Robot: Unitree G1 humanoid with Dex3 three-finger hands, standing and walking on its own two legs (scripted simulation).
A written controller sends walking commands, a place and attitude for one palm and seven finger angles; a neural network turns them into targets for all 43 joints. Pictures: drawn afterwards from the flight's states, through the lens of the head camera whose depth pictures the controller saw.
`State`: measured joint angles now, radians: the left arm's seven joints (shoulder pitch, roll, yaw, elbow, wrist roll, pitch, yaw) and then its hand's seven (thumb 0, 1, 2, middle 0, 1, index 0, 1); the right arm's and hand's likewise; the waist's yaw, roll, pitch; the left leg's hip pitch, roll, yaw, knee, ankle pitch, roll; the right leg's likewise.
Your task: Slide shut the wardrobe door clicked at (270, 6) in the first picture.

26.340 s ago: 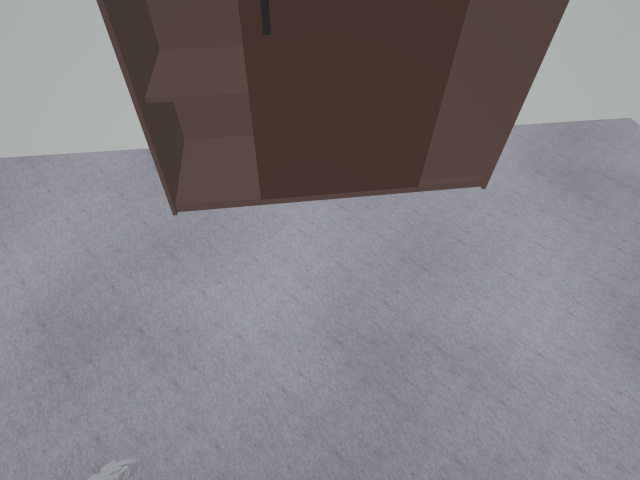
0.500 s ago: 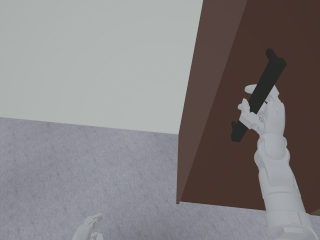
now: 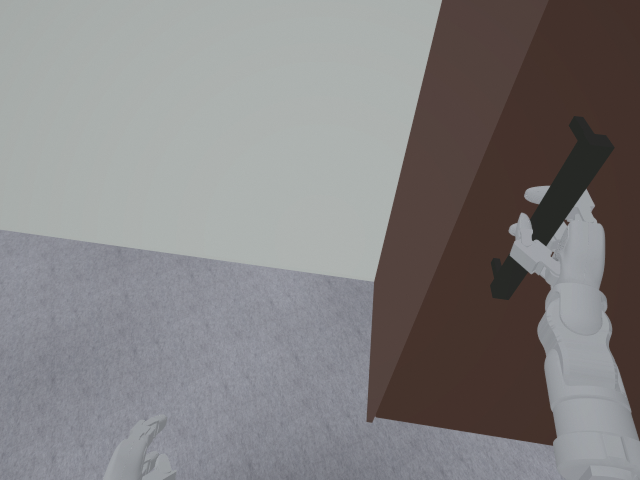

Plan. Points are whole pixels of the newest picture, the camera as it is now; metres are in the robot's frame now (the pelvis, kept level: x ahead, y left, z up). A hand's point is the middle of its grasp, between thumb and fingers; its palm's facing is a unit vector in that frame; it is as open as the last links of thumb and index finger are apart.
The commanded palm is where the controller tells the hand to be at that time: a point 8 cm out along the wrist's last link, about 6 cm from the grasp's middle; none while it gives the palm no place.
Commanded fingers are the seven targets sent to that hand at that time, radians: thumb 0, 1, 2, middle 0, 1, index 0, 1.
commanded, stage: stop walking and hold the door there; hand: right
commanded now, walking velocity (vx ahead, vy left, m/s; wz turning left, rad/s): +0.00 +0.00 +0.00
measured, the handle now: (534, 219) +0.42 -0.24 +0.14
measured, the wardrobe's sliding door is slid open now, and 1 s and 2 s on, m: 0.00 0.00 0.00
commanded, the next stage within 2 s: loosen the grip on the handle in 0.36 s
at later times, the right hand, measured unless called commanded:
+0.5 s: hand (524, 241) +0.38 -0.22 +0.14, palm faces +0.34 +0.91 -0.26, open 6.2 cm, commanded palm +0.32 -0.25 +0.15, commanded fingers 0.00 -0.54 -0.73 0.45 1.40 0.45 1.40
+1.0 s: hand (519, 245) +0.39 -0.22 +0.13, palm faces +0.41 +0.89 -0.23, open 13.9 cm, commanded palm +0.34 -0.25 +0.14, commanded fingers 0.00 0.55 -0.20 0.25 1.15 0.25 1.15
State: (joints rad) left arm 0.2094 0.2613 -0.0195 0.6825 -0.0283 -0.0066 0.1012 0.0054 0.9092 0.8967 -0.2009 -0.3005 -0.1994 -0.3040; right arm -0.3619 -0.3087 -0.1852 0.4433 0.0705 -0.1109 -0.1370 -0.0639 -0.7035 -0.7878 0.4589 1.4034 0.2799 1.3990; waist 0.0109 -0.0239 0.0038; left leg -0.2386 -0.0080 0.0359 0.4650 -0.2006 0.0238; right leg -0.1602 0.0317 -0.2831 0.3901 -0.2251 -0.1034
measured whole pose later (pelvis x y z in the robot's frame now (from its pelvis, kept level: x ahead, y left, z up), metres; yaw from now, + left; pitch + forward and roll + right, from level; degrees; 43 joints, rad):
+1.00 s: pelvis +0.01 +0.05 +0.00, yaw -6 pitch +1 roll +0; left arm 0.24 0.25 0.00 0.73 -0.03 -0.06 0.03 0.01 0.91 0.90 -0.20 -0.30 -0.20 -0.30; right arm -0.47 -0.35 -0.21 0.49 0.02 -0.02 -0.11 -0.01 0.49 -0.23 0.34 1.26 0.31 1.25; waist 0.01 0.00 0.02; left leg -0.26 -0.04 0.16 0.48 -0.24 0.09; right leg -0.27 -0.01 -0.15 0.50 -0.25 -0.05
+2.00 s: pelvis +0.01 +0.00 -0.01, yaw -6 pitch +3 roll +2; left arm 0.31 0.26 -0.01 0.71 -0.05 -0.07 0.05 0.01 0.91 0.90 -0.20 -0.30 -0.20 -0.30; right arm -0.30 -0.41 -0.32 0.46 0.10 -0.18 0.04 -0.02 0.55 -0.20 0.27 1.16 0.26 1.15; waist 0.00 -0.02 -0.03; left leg -0.31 -0.01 0.13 0.51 -0.24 0.03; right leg -0.32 0.01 -0.17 0.56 -0.29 -0.10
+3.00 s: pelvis +0.00 +0.04 -0.01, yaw -8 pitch -4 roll +1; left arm 0.20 0.30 -0.04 0.63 -0.10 -0.18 0.08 0.01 0.91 0.90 -0.20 -0.30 -0.20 -0.30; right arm 0.09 -0.43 -0.43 0.06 0.39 0.11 0.38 -0.02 0.55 -0.20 0.26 1.15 0.25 1.15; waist -0.05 -0.05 0.00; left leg -0.19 -0.05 0.15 0.50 -0.25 0.07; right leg -0.23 -0.01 -0.12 0.58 -0.28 -0.05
